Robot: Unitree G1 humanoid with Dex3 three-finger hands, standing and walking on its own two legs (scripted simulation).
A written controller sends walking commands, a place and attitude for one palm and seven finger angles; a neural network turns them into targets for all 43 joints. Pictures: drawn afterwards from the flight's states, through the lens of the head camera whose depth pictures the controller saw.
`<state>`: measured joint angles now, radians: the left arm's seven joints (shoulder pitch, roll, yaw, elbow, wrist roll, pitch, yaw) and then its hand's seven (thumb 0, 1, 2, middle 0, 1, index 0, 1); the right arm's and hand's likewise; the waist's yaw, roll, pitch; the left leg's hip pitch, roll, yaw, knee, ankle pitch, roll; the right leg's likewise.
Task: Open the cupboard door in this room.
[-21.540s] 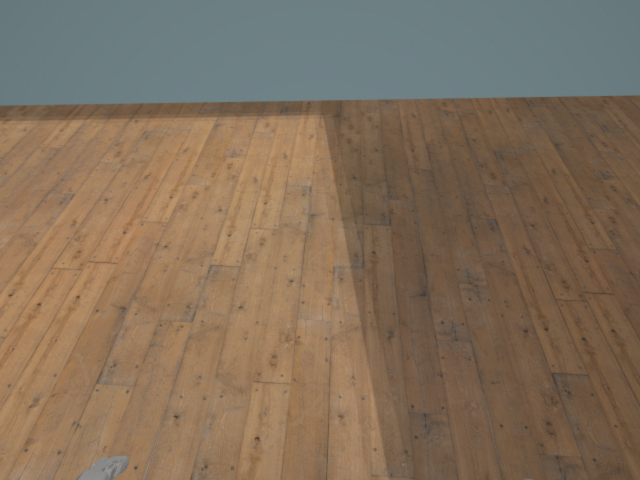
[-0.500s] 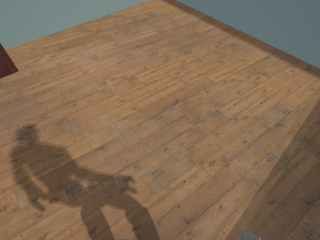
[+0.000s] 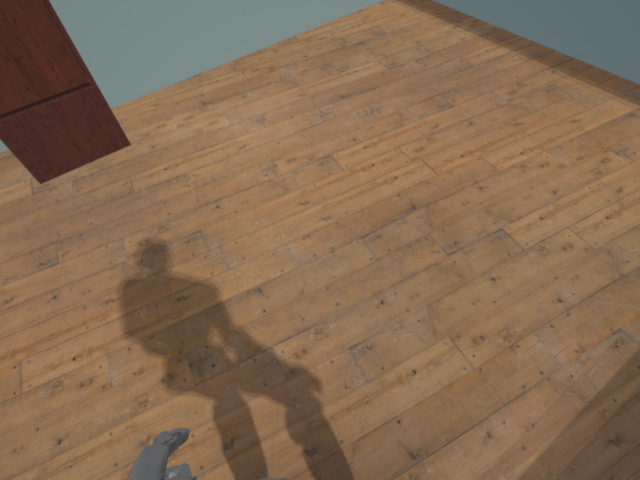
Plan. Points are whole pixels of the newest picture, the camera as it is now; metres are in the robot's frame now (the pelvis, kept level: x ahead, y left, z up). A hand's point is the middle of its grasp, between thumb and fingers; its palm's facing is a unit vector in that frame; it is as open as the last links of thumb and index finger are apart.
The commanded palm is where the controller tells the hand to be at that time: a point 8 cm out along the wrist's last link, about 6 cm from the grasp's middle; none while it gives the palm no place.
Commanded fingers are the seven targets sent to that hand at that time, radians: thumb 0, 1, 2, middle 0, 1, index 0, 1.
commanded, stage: turn or walk to find it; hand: left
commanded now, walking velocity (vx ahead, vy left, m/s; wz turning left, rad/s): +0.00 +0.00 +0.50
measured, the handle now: out of the picture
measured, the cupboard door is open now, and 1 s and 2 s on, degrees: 0 0 0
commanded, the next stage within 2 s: none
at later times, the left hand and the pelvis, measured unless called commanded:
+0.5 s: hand out of the picture -0.07 +0.21 -0.16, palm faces +0.36 -0.90 -0.26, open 7.4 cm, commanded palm none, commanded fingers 0.00 0.90 0.90 -0.20 -0.30 -0.20 -0.30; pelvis +0.00 +0.01 +0.01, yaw +17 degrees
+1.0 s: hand out of the picture +0.13 +0.27 -0.15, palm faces +0.43 -0.87 -0.25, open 7.4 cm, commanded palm none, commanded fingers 0.00 0.90 0.90 -0.20 -0.30 -0.20 -0.30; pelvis +0.11 +0.04 -0.01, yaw +29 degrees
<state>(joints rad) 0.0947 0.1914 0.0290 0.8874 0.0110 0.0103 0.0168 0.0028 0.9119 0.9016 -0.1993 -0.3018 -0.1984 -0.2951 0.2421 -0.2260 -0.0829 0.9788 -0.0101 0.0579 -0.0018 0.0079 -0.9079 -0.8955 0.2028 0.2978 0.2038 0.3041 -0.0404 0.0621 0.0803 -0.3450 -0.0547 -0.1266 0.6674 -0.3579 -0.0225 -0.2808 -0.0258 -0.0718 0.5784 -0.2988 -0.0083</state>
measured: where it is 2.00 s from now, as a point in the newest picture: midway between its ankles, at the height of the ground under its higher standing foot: (257, 391)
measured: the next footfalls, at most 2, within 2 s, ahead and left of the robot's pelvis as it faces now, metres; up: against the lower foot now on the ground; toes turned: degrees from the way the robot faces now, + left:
left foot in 0.52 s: -0.01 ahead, +0.14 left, +0.00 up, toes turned +25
right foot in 0.98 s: +0.25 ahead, -0.01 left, +0.00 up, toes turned +20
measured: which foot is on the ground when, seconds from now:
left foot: up 0.00-0.50, down 0.52-0.98, up 1.00-1.00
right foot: down 0.00-0.52, up 0.54-0.96, down 0.98-1.00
